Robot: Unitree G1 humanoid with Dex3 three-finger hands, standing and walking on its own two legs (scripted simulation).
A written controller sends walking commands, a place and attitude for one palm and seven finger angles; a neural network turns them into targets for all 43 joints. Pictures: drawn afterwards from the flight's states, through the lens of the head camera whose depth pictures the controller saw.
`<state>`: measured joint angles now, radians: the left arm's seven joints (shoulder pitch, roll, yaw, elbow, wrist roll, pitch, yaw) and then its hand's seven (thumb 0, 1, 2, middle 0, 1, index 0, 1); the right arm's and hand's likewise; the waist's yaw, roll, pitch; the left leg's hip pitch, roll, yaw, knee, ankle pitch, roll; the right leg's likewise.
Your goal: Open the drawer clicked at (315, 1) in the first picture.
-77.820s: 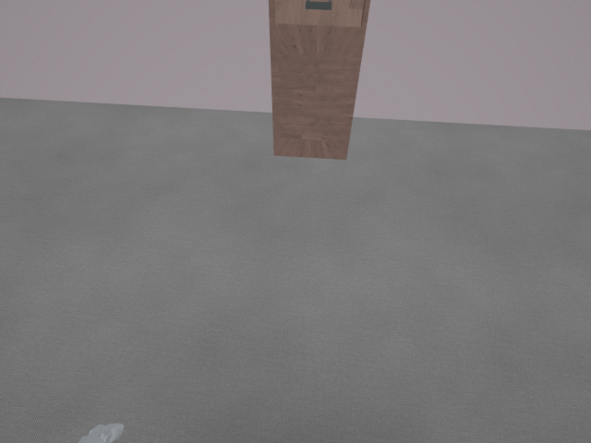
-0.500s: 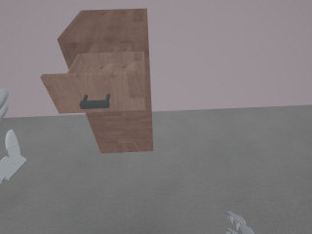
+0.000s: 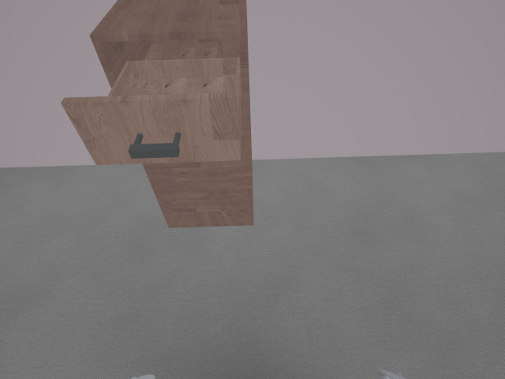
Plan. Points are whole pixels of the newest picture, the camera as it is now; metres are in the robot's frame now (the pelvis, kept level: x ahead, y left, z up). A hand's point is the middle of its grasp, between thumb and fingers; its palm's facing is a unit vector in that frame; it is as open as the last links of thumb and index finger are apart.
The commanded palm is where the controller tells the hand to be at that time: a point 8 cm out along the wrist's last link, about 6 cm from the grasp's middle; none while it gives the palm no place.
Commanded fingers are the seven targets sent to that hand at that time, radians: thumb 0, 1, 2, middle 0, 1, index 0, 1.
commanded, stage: let the arm hang, fingers relaxed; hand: left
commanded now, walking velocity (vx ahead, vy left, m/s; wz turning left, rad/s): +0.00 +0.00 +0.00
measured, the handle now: (156, 144) +0.58 +0.23 +0.04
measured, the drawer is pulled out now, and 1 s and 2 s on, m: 0.28 0.28 0.28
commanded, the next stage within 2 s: look to check the result in 0.82 s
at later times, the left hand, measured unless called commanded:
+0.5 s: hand out of the picture +0.02 +0.23 -0.14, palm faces +0.00 -0.96 -0.29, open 7.4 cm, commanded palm none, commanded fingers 0.00 0.90 0.90 -0.20 -0.30 -0.20 -0.30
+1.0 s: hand out of the picture +0.08 +0.23 -0.13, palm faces -0.04 -0.95 -0.31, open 7.4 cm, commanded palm none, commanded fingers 0.00 0.90 0.90 -0.20 -0.30 -0.20 -0.30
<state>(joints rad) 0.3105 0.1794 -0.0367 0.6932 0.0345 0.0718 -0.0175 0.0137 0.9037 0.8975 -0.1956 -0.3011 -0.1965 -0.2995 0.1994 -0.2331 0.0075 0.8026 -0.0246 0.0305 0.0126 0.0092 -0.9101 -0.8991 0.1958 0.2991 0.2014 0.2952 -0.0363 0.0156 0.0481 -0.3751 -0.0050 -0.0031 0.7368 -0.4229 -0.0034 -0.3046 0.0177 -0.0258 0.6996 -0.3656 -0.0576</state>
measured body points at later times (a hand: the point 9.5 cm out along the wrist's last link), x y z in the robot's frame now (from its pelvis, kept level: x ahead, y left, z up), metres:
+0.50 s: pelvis -0.01 +0.01 +0.02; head +0.00 +0.00 +0.47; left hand +0.02 +0.28 -0.12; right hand +0.03 -0.23 -0.14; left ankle +0.02 +0.12 -0.72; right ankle +0.01 -0.08 -0.72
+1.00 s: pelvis +0.00 +0.01 +0.03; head +0.02 +0.00 +0.48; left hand +0.08 +0.28 -0.11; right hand +0.04 -0.27 -0.12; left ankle +0.02 +0.12 -0.72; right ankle +0.01 -0.08 -0.72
